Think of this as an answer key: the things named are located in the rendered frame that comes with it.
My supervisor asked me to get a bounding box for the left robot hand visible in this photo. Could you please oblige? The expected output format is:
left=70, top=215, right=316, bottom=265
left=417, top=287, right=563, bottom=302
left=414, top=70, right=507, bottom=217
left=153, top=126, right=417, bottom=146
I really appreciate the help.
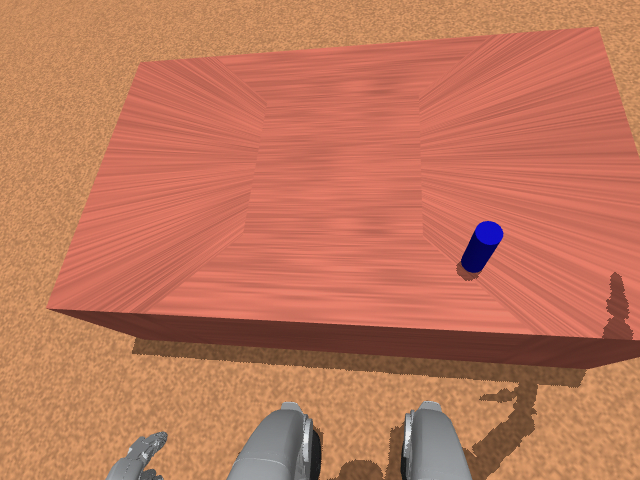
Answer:
left=105, top=432, right=168, bottom=480

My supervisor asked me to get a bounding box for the can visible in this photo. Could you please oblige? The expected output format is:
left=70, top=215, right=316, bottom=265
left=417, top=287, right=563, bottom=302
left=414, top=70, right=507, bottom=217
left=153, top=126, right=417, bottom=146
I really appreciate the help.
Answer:
left=461, top=221, right=503, bottom=273

